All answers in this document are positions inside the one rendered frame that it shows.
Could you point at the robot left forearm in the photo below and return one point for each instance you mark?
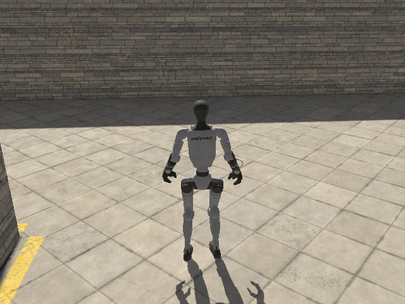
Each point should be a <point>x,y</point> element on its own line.
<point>170,165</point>

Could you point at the robot right forearm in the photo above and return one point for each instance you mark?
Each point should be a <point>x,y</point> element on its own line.
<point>234,165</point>

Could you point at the robot head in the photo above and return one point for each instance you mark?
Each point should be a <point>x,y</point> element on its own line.
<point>201,109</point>

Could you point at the robot left upper arm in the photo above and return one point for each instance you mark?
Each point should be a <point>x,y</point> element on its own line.
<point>178,143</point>

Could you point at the robot right hand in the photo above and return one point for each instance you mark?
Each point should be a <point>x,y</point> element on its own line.
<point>238,176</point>

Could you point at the robot left hand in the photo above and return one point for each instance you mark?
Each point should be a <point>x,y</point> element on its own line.
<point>165,175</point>

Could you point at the robot right upper arm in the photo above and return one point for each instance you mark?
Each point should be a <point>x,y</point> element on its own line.
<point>225,143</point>

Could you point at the robot right foot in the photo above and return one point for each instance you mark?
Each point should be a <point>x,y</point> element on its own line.
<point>216,253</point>

